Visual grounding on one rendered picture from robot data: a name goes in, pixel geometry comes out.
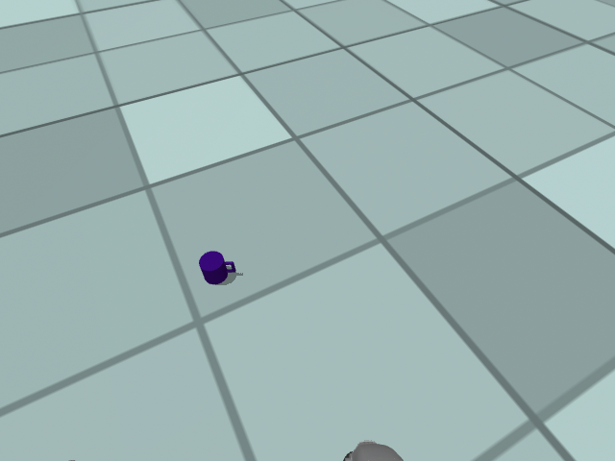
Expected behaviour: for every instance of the mug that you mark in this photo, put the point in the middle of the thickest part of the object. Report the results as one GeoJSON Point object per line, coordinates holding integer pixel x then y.
{"type": "Point", "coordinates": [214, 267]}

